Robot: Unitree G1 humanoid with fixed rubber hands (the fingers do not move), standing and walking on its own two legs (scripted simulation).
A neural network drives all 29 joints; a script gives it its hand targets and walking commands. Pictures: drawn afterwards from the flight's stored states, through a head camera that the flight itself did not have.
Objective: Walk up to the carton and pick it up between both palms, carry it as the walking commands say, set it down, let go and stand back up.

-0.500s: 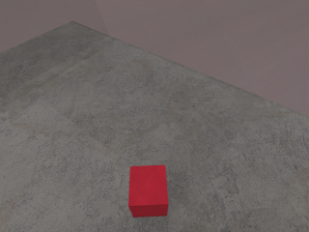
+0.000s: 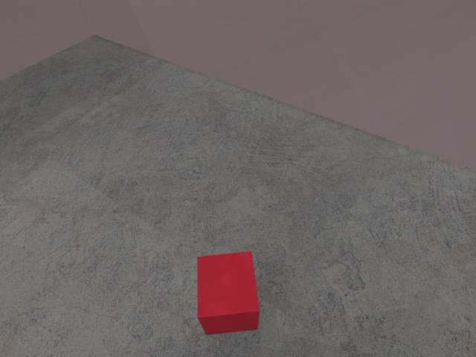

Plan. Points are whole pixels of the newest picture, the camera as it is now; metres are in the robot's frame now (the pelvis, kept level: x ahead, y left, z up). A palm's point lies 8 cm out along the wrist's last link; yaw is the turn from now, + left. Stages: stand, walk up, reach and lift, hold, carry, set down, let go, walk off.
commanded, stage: walk up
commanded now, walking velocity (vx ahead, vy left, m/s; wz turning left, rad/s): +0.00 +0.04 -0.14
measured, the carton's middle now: (228, 294) +0.42 +0.07 -0.65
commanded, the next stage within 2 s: stand in 0.98 s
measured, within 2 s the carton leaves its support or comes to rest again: neither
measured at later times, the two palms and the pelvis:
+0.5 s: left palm out of the picture +0.05 +0.26 -0.13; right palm out of the picture +0.02 -0.24 -0.14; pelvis +0.00 +0.01 +0.00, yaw -3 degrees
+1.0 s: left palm out of the picture +0.04 +0.26 -0.13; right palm out of the picture +0.03 -0.24 -0.14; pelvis +0.00 +0.01 +0.00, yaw -3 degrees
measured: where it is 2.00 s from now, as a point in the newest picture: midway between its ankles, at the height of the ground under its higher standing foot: outside the picture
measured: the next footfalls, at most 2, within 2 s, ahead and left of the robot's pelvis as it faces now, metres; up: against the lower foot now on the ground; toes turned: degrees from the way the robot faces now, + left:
none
